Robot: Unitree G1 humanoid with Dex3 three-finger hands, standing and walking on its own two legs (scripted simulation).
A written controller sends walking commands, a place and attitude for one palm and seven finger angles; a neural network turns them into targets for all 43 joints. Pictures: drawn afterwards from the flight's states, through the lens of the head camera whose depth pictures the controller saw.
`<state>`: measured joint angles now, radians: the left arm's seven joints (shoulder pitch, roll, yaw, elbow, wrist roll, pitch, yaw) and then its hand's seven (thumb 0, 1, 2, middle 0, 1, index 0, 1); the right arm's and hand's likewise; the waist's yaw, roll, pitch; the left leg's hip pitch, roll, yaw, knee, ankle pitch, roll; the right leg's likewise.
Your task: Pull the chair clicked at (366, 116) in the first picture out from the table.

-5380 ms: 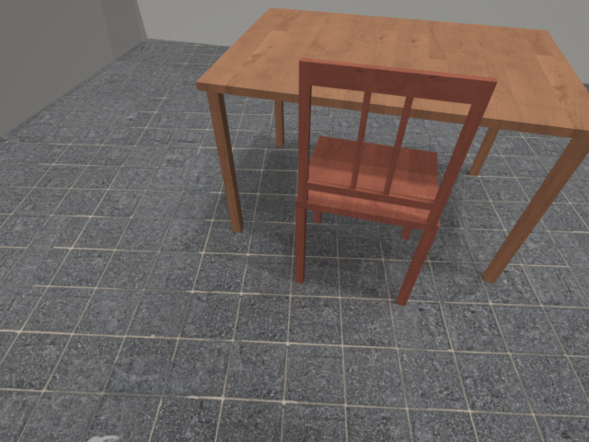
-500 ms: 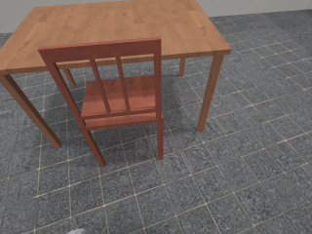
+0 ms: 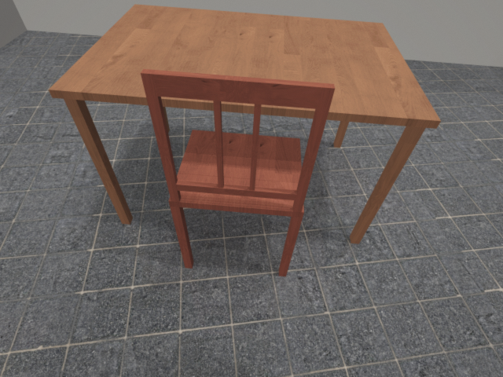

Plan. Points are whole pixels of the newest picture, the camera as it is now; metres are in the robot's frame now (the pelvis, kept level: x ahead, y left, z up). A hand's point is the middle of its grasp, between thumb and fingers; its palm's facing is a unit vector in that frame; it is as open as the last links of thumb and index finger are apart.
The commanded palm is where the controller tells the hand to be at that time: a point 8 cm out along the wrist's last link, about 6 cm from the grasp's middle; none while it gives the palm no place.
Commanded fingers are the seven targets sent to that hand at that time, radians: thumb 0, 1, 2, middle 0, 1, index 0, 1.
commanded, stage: take the last steps up to it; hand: left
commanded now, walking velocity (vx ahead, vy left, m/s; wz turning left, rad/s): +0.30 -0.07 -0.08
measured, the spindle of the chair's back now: (219, 148) +0.67 +0.17 -0.07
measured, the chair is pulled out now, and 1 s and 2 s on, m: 0.00 0.00 0.00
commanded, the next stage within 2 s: come to a stop and stand still in 0.46 s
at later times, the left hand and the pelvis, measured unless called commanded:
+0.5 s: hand (197, 311) +0.27 +0.15 -0.18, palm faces -0.05 -0.97 -0.22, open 7.4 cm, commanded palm none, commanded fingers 0.00 0.90 0.90 -0.20 -0.30 -0.20 -0.30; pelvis +0.16 -0.04 -0.02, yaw -3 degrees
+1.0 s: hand (187, 331) +0.23 +0.16 -0.18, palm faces +0.04 -0.98 -0.21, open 7.3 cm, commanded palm none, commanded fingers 0.00 0.90 0.90 -0.20 -0.30 -0.20 -0.30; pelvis +0.19 -0.03 +0.00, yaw -3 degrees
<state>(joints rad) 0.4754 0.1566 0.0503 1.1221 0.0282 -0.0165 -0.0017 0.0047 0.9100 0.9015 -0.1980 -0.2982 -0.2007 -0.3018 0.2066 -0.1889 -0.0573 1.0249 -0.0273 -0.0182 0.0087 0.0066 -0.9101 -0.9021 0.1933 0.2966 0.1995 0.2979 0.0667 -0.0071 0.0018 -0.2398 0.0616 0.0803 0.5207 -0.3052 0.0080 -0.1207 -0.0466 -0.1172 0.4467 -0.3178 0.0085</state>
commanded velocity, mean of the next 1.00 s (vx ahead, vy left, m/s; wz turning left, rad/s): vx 0.04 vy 0.00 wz -0.02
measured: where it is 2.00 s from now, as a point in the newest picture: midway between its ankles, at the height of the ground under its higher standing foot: outside the picture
